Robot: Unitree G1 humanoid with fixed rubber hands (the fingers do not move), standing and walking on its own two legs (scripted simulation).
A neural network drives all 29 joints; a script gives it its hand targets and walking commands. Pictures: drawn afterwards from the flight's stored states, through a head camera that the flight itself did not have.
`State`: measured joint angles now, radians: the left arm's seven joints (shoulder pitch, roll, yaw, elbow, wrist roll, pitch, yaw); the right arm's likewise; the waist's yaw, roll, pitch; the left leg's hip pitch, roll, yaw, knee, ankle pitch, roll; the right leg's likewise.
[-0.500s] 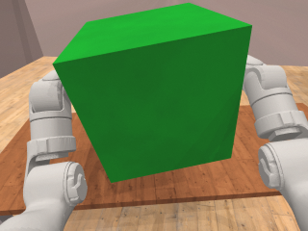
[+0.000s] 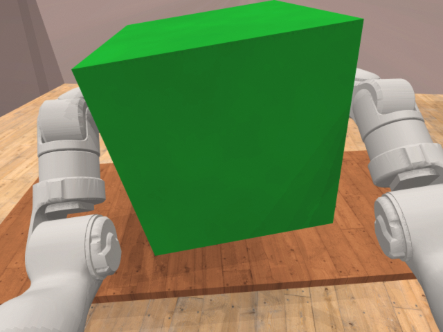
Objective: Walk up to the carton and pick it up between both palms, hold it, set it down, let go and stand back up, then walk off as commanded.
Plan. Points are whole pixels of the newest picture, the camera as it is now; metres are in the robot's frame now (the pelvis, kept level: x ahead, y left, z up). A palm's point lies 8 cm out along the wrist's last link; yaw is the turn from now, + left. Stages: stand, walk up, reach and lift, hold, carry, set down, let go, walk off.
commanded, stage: hold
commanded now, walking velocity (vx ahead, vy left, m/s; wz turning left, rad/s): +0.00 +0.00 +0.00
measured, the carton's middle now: (220, 115) +0.41 +0.00 +0.28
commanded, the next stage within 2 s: none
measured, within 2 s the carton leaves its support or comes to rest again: neither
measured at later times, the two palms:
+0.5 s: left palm (93, 100) +0.37 +0.19 +0.33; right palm (345, 79) +0.37 -0.19 +0.35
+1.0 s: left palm (90, 96) +0.37 +0.20 +0.34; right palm (342, 78) +0.37 -0.19 +0.35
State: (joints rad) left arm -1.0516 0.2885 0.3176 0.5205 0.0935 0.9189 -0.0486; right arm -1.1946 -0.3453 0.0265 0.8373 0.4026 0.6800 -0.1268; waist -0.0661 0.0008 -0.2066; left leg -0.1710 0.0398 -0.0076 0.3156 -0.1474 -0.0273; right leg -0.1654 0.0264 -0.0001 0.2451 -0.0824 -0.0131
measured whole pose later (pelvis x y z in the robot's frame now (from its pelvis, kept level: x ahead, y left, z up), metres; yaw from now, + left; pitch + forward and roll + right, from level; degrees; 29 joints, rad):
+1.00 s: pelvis +0.00 +0.00 +0.00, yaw +0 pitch +0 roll -1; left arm -1.07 0.29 0.31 0.52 0.09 0.93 -0.05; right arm -1.21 -0.36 0.05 0.82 0.42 0.72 -0.13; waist -0.06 0.01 -0.22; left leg -0.18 0.04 -0.03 0.33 -0.15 -0.03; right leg -0.16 0.04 0.02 0.24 -0.08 -0.01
